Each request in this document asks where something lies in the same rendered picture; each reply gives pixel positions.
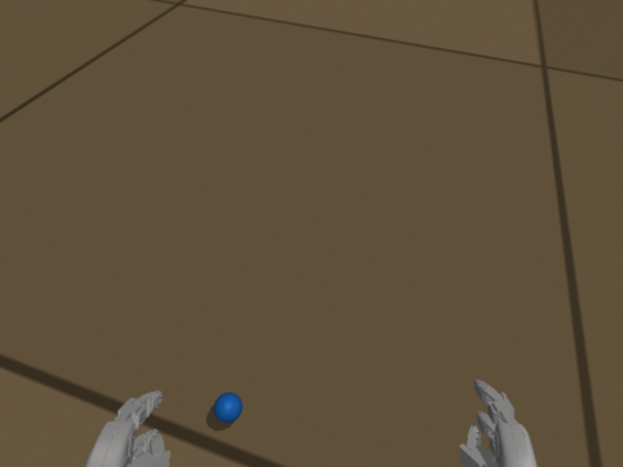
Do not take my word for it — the right robot hand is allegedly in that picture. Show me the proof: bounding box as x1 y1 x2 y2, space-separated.
460 379 537 467

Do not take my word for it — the left robot hand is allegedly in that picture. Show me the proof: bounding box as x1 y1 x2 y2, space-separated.
85 390 170 467

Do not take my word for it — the ball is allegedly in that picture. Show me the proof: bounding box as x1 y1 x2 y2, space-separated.
214 392 242 423

